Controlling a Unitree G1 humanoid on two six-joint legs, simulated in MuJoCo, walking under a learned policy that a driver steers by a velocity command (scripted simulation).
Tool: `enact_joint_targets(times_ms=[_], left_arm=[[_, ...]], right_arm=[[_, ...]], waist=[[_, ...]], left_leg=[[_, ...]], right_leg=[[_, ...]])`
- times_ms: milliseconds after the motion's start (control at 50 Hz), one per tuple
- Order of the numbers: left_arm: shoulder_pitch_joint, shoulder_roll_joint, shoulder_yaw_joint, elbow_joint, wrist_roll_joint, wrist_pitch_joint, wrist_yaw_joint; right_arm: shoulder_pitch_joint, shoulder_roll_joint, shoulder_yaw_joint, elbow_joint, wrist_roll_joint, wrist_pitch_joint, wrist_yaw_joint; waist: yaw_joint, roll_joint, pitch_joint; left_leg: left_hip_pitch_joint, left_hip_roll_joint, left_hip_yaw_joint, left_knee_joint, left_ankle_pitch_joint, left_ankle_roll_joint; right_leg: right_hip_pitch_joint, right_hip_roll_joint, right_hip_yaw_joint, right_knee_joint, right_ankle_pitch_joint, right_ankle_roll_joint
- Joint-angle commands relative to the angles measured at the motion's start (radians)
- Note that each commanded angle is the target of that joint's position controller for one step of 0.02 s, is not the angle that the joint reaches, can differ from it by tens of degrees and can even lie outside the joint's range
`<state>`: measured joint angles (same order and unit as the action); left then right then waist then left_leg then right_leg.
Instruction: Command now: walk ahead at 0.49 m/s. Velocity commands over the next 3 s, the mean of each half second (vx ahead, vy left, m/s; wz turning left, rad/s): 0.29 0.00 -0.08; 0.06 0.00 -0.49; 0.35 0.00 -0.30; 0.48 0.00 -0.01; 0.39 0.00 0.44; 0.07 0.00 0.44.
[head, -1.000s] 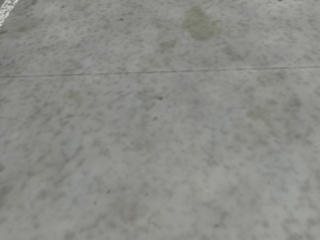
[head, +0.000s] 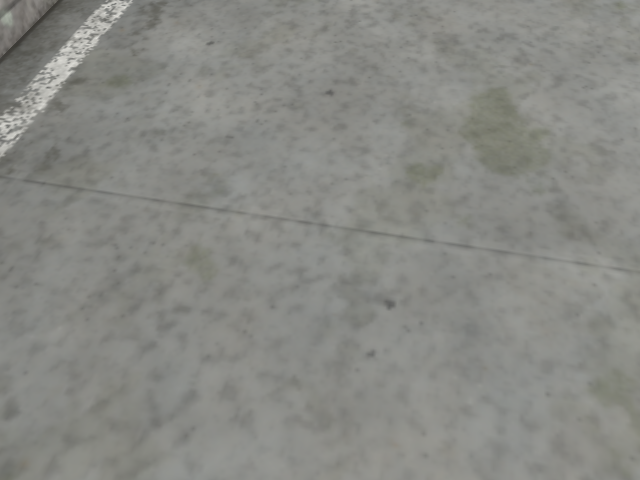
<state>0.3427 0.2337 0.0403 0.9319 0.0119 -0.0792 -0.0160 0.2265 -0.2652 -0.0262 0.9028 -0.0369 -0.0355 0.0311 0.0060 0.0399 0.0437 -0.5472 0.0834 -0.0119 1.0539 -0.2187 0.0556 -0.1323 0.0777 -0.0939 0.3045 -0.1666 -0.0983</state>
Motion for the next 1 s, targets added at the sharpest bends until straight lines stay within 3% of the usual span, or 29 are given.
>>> enact_joint_targets(times_ms=[20, 100, 160, 220, 240, 260, 280, 300, 320, 340, 360, 380, 400, 460, 560, 680, 740, 760, 780, 800, 820, 840, 860, 900, 920, 960, 1000], left_arm=[[0.03, 0.116, 0.022, -0.021, -0.006, -0.02, 0.002], [0.081, 0.118, 0.02, 0.012, -0.008, -0.021, 0.004], [0.117, 0.106, 0.011, 0.042, -0.002, -0.017, 0.011], [0.097, 0.114, 0.009, 0.058, 0.006, -0.01, 0.022], [0.08, 0.121, 0.011, 0.058, 0.005, -0.008, 0.027], [0.063, 0.122, 0.011, 0.061, -0.003, -0.003, 0.029], [0.083, 0.108, 0.005, 0.05, -0.013, -0.006, 0.032], [0.235, 0.001, -0.021, 0.05, -0.047, -0.003, 0.035], [0.265, 0.053, -0.005, 0.091, -0.055, 0.016, 0.045], [0.189, 0.091, 0.009, 0.082, -0.03, 0.029, 0.047], [0.104, 0.078, 0.009, 0.063, -0.01, 0.034, 0.043], [0.058, 0.069, 0.013, 0.054, 0.002, 0.044, 0.038], [0.05, 0.067, 0.017, 0.049, 0.015, 0.061, 0.032], [0.084, 0.038, 0.022, 0.054, 0.016, 0.097, 0.026], [-0.037, 0.041, 0.027, -0.01, 0.022, 0.131, 0.021], [-0.106, 0.05, 0.029, -0.079, 0.014, 0.139, 0.008], [-0.062, 0.045, 0.03, -0.093, 0.01, 0.126, 0.003], [-0.034, 0.068, 0.037, -0.087, 0.011, 0.115, 0.005], [-0.031, 0.154, 0.054, -0.101, 0.021, 0.103, 0.015], [-0.019, 0.278, 0.085, -0.112, 0.015, 0.103, 0.025], [0.008, 0.238, 0.085, -0.096, 0.019, 0.104, 0.036], [-0.042, 0.196, 0.073, -0.104, 0.009, 0.105, 0.042], [-0.112, 0.177, 0.068, -0.124, 0.008, 0.109, 0.041], [-0.16, 0.146, 0.06, -0.155, -0.004, 0.106, 0.037], [-0.142, 0.143, 0.06, -0.155, -0.008, 0.103, 0.032], [-0.08, 0.155, 0.066, -0.141, -0.009, 0.097, 0.028], [-0.042, 0.162, 0.069, -0.133, -0.001, 0.096, 0.027]], right_arm=[[-0.037, -0.05, -0.008, -0.056, -0.002, 0.004, 0.006], [-0.179, -0.023, 0.005, -0.099, 0.007, -0.005, 0.01], [-0.215, -0.008, 0.012, -0.104, 0.008, -0.014, 0.0], [-0.15, -0.031, 0.004, -0.079, 0.006, -0.029, -0.015], [-0.074, -0.049, -0.004, -0.049, 0.002, -0.036, -0.021], [0.044, -0.062, -0.012, -0.004, -0.008, -0.051, -0.028], [0.155, -0.116, -0.025, 0.028, -0.023, -0.066, -0.037], [0.236, -0.198, -0.047, 0.038, -0.035, -0.06, -0.04], [0.227, -0.162, -0.044, 0.029, 0.027, -0.043, -0.032], [0.133, -0.13, -0.037, 0.008, 0.043, -0.035, -0.032], [0.036, -0.077, -0.022, -0.009, 0.036, -0.032, -0.037], [-0.008, -0.044, -0.011, -0.013, 0.031, -0.031, -0.046], [-0.019, -0.037, -0.008, -0.01, 0.032, -0.03, -0.056], [-0.027, -0.064, -0.018, -0.02, 0.021, -0.029, -0.063], [-0.032, -0.078, -0.03, -0.028, 0.012, -0.004, -0.072], [-0.014, -0.12, -0.052, -0.032, 0.008, 0.03, -0.07], [-0.031, -0.144, -0.065, -0.036, 0.013, 0.049, -0.071], [-0.002, -0.134, -0.068, -0.026, 0.008, 0.057, -0.068], [0.039, -0.077, -0.06, -0.035, 0.005, 0.068, -0.058], [-0.058, -0.043, -0.048, -0.106, 0.02, 0.074, -0.074], [-0.101, -0.066, -0.049, -0.11, 0.012, 0.083, -0.077], [-0.08, -0.063, -0.052, -0.099, 0.024, 0.084, -0.071], [-0.062, -0.066, -0.055, -0.088, 0.029, 0.074, -0.066], [-0.033, -0.089, -0.063, -0.073, 0.003, 0.067, -0.057], [-0.03, -0.086, -0.064, -0.076, 0.005, 0.068, -0.055], [-0.049, -0.075, -0.06, -0.092, 0.005, 0.067, -0.047], [-0.108, -0.081, -0.059, -0.115, 0.002, 0.068, -0.039]], waist=[[-0.012, -0.082, 0.05], [0.024, -0.085, 0.057], [0.037, -0.089, 0.051], [0.007, -0.126, 0.01], [-0.023, -0.13, -0.02], [-0.076, -0.098, -0.068], [-0.1, -0.045, -0.158], [-0.06, 0.164, -0.342], [-0.072, 0.132, -0.468], [-0.046, 0.041, -0.346], [-0.026, 0.028, -0.207], [-0.005, 0.02, -0.117], [0.015, 0.037, -0.088], [0.047, 0.032, -0.12], [0.025, 0.079, -0.073], [-0.01, 0.071, -0.089], [0.017, 0.047, -0.09], [0.025, -0.022, -0.076], [0.009, -0.262, -0.05], [0.04, -0.387, 0.029], [0.045, -0.225, 0.025], [0.009, -0.167, 0.012], [-0.021, -0.142, 0.003], [-0.027, -0.151, -0.064], [-0.023, -0.129, -0.091], [0.002, -0.121, -0.113], [0.035, -0.161, -0.065]], left_leg=[[-0.101, 0.043, 0.017, -0.101, 0.106, -0.033], [-0.071, 0.016, 0.059, -0.332, 0.232, -0.046], [0.006, -0.033, 0.094, -0.44, 0.261, -0.031], [0.103, -0.075, 0.078, -0.495, 0.197, 0.006], [0.176, -0.098, 0.076, -0.537, 0.182, 0.021], [0.307, -0.109, 0.083, -0.639, 0.276, 0.039], [0.523, 0.005, 0.002, -0.615, 0.602, 0.06], [0.858, 0.323, -0.291, -0.501, 1.109, 0.214], [0.872, 0.377, -0.412, -0.539, 1.181, 0.302], [0.723, 0.327, -0.303, -0.606, 1.008, 0.276], [0.586, 0.283, -0.235, -0.668, 0.85, 0.238], [0.465, 0.242, -0.158, -0.719, 0.771, 0.197], [0.379, 0.209, -0.103, -0.753, 0.713, 0.168], [0.294, 0.191, -0.014, -0.776, 0.634, 0.179], [0.257, 0.191, 0.03, -0.837, 0.156, 0.175], [0.305, 0.251, 0.037, -0.789, 0.033, 0.17], [0.28, 0.247, 0.083, -0.686, 0.034, 0.103], [0.234, 0.217, 0.123, -0.591, -0.011, 0.04], [0.111, 0.1, 0.223, -0.341, -0.203, -0.043], [-0.076, -0.083, 0.164, -0.196, -0.406, -0.092], [-0.065, -0.052, 0.049, -0.055, -0.364, -0.094], [-0.054, -0.048, 0.015, -0.023, -0.276, -0.091], [-0.05, -0.046, -0.001, -0.032, -0.203, -0.085], [-0.041, -0.064, 0.003, 0.014, -0.146, -0.084], [-0.036, -0.069, 0.001, 0.027, -0.144, -0.089], [-0.056, -0.058, -0.005, -0.029, -0.13, -0.099], [-0.1, -0.056, -0.01, -0.117, -0.13, -0.105]], right_leg=[[-0.018, -0.266, 0.212, -0.236, 0.067, -0.129], [0.025, -0.239, 0.142, -0.219, 0.186, -0.105], [0.08, -0.239, 0.093, -0.125, 0.513, -0.082], [0.153, -0.255, 0.098, 0.002, 0.715, -0.05], [0.174, -0.248, 0.105, 0.082, 0.768, -0.035], [0.167, -0.214, 0.086, 0.229, 0.744, -0.011], [0.044, -0.171, 0.066, 0.409, 0.511, 0.016], [-0.214, -0.056, 0.019, 0.76, -0.175, 0.048], [-0.278, 0.013, 0.127, 0.923, -0.483, 0.056], [-0.303, -0.039, 0.172, 0.942, -0.432, 0.059], [-0.336, -0.071, 0.156, 0.91, -0.374, 0.061], [-0.322, -0.101, 0.152, 0.86, -0.328, 0.067], [-0.273, -0.115, 0.144, 0.822, -0.28, 0.076], [-0.216, -0.095, 0.105, 0.841, -0.235, 0.095], [-0.279, -0.13, 0.073, 0.659, -0.181, 0.101], [-0.227, -0.116, 0.02, 0.486, -0.247, 0.075], [-0.106, -0.092, -0.001, 0.276, -0.18, 0.041], [-0.049, -0.1, 0.062, 0.141, -0.118, 0.021], [-0.018, -0.297, 0.357, -0.06, -0.064, -0.026], [-0.079, -0.474, 0.625, -0.097, 0.177, -0.17], [-0.083, -0.439, 0.544, -0.065, 0.229, -0.204], [-0.091, -0.369, 0.453, -0.04, 0.216, -0.181], [-0.078, -0.306, 0.392, -0.028, 0.205, -0.142], [-0.007, -0.258, 0.344, 0.01, 0.355, -0.132], [0.018, -0.258, 0.345, 0.024, 0.404, -0.137], [0.066, -0.249, 0.395, -0.024, 0.099, -0.148], [0.083, -0.249, 0.478, -0.091, -0.241, -0.16]])
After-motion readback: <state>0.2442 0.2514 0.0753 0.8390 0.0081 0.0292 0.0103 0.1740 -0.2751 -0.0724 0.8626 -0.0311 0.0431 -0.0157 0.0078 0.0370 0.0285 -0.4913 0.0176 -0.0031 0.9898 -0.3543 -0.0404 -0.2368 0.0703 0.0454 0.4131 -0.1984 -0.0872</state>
